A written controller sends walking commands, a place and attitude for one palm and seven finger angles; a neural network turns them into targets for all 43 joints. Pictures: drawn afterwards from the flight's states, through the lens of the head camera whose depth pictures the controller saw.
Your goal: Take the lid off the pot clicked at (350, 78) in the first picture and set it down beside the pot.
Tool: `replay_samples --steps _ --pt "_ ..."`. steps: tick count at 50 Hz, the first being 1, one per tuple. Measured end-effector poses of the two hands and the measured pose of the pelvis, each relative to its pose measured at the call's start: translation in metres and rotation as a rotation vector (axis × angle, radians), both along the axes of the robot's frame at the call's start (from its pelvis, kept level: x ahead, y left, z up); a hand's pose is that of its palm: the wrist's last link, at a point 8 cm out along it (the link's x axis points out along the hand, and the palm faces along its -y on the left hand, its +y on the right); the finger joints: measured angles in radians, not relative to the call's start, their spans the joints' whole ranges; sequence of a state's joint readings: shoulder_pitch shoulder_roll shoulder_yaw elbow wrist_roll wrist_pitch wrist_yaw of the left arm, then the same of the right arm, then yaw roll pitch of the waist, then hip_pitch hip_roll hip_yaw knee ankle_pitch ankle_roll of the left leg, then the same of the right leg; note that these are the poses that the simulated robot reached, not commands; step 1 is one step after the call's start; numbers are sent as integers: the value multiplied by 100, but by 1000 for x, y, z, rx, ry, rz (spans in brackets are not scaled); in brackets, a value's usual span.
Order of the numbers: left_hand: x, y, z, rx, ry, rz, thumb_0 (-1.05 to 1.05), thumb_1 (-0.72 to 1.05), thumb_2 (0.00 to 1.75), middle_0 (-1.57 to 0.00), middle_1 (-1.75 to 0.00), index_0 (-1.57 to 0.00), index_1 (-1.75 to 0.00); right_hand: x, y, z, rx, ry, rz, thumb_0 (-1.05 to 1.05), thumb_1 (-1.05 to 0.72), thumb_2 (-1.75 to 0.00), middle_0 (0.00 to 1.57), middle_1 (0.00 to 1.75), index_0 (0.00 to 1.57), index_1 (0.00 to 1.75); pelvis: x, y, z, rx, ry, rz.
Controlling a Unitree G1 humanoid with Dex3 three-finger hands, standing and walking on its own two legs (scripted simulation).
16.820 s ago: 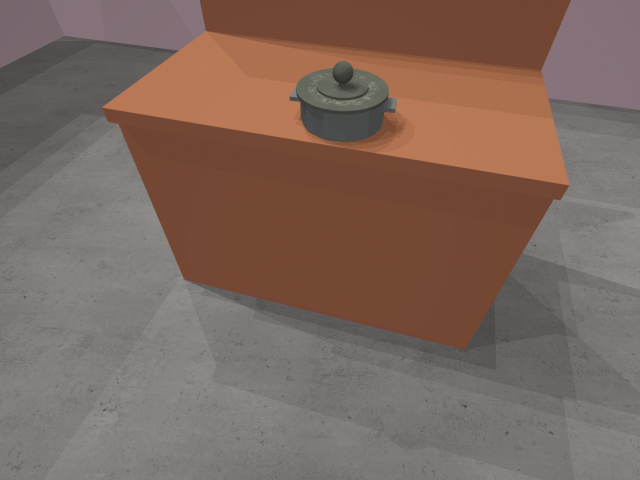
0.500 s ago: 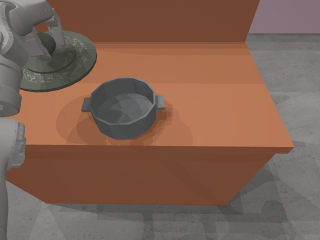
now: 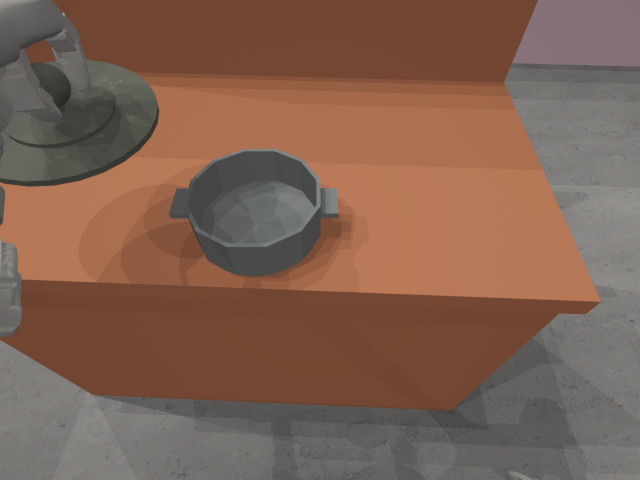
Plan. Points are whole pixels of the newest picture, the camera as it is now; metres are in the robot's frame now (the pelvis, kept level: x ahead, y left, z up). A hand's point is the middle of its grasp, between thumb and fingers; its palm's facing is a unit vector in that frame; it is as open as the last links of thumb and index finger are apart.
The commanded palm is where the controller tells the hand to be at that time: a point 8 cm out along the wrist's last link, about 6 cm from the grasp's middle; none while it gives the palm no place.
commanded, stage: move the lid sideways beside the pot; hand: left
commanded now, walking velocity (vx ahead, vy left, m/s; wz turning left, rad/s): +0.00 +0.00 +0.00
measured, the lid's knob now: (45, 85) +0.49 +0.29 +0.23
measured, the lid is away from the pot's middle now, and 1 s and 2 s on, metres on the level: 0.20 0.23 0.23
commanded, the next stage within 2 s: lower the lid onto the table in 0.42 s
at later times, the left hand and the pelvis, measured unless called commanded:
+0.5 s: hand out of the picture +0.46 +0.33 +0.25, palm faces -0.27 -0.07 -0.96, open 7.0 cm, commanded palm +0.47 +0.32 +0.33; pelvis +0.00 +0.00 +0.00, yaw +0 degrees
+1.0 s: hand (25, 104) +0.47 +0.31 +0.23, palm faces -0.31 -0.10 -0.94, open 7.0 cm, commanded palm +0.48 +0.31 +0.29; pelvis +0.00 +0.00 +0.00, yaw -1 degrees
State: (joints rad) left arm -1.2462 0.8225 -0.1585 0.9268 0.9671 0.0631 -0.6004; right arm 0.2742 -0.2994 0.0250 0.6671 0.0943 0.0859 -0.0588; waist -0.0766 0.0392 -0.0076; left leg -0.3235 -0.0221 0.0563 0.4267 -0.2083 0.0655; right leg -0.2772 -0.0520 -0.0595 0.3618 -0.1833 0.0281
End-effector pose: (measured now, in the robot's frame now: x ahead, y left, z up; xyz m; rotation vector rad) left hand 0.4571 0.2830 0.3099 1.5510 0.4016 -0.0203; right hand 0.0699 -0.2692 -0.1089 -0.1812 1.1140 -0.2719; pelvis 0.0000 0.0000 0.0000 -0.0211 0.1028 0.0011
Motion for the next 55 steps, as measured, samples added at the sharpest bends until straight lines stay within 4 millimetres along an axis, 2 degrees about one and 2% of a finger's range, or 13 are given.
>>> replay_samples --steps 13,23,38,46,55 --pt "2 24 2 -29 -7 47 2 30 55 -72 -93 -76 -96 -19 -10 -2 -13 74 -40 1 -91 -90 20 30 20 30 4 -3 0 -3 11 -11" --pt "-5 42 2 -10 6 99 2 30 55 -72 -93 -76 -96 -26 -13 -4 -20 117 -48 1 -91 -90 20 30 20 30 5 -4 0 -7 16 -7" --pt "-2 35 -12 -29 51 93 2 30 55 -72 -93 -76 -96 -16 -7 -2 -20 61 -34 1 -91 -90 20 30 20 30 1 -1 -1 -9 10 -4" --pt "4 27 -19 -42 47 51 2 30 55 -72 -93 -76 -96 -25 -6 -2 -19 71 -48 1 -91 -90 20 30 20 30 2 1 -1 -8 12 -8" --pt "9 30 -34 -45 76 55 2 30 55 -71 -93 -76 -96 -40 -7 -2 -24 107 -73 1 -91 -90 20 30 20 30 3 1 -2 -9 19 -16"
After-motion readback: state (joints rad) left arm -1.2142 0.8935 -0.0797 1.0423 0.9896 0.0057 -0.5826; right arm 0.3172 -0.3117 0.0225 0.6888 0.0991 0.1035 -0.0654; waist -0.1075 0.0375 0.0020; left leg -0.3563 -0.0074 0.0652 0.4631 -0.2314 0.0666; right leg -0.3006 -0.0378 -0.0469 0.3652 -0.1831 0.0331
